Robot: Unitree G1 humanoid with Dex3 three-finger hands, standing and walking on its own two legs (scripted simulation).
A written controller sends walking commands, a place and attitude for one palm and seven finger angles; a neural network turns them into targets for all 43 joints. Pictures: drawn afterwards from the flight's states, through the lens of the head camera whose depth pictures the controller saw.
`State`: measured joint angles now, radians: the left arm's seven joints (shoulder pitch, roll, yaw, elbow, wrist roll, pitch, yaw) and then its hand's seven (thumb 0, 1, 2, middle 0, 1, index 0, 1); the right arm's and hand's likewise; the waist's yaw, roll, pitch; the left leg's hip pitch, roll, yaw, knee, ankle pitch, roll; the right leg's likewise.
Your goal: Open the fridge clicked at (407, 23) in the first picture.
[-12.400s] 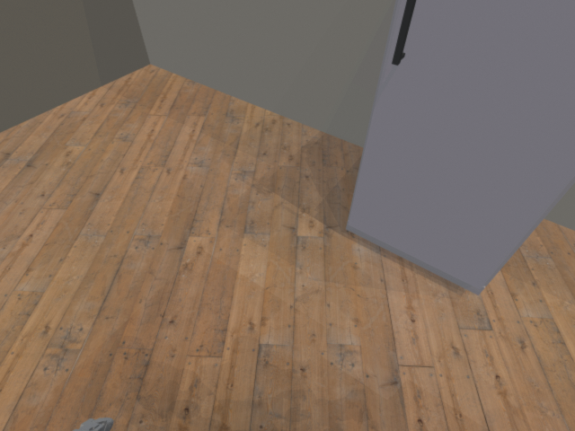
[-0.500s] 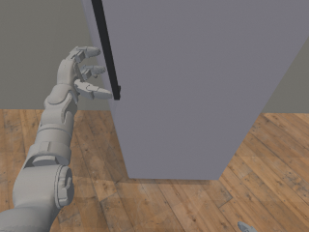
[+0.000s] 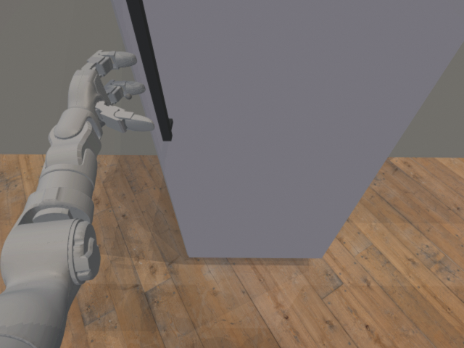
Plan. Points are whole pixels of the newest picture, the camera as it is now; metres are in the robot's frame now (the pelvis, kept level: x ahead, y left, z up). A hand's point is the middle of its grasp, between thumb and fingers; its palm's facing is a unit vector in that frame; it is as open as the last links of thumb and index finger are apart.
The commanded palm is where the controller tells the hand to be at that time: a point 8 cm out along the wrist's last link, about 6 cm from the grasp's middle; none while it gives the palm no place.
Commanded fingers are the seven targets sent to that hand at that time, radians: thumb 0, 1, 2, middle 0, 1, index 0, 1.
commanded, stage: slide the fingers in behind the handle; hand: left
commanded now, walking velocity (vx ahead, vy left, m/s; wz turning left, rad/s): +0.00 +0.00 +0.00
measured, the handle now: (148, 45) +0.52 +0.12 +0.25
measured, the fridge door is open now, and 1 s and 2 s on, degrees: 0 0 0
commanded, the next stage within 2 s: grip the handle and tug to test in 1.80 s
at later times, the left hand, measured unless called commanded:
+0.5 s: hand (138, 101) +0.47 +0.15 +0.19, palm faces -0.03 -1.00 +0.02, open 14.0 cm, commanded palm +0.44 +0.20 +0.19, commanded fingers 0.00 -0.50 0.30 -0.30 -1.20 -0.30 -1.20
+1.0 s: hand (150, 101) +0.46 +0.13 +0.19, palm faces -0.02 -1.00 +0.00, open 14.0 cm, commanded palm +0.44 +0.18 +0.19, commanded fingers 0.00 -0.50 0.30 -0.30 -1.20 -0.30 -1.20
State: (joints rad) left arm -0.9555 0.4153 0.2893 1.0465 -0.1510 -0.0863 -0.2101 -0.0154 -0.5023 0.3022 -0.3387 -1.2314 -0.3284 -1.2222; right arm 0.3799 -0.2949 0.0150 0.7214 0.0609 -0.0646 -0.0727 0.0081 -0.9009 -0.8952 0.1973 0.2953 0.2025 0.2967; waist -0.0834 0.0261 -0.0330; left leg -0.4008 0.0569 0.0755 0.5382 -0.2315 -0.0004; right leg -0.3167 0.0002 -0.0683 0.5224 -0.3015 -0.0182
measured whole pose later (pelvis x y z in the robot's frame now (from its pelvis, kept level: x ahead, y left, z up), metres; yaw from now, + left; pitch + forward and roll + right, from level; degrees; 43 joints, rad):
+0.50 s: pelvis +0.00 +0.01 +0.00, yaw +0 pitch +5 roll +0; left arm -0.90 0.34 0.26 0.95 -0.15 -0.06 -0.16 -0.02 -0.50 0.30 -0.31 -1.21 -0.30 -1.20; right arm 0.34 -0.27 0.03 0.70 0.06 -0.08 -0.06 0.01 -0.90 -0.90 0.20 0.30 0.20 0.30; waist -0.07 0.03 -0.04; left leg -0.39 0.05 0.09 0.54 -0.24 0.01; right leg -0.31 -0.01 -0.06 0.53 -0.31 -0.01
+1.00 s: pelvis +0.00 +0.00 +0.00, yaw +0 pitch +4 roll +0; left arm -0.88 0.29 0.22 0.89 -0.15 -0.02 -0.11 -0.02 -0.50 0.30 -0.30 -1.20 -0.30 -1.20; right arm 0.31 -0.27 0.02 0.69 0.06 -0.06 -0.06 0.01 -0.90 -0.90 0.20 0.30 0.20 0.30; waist -0.06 0.03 -0.03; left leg -0.35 0.05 0.07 0.52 -0.23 -0.01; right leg -0.27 0.00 -0.07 0.51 -0.30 -0.02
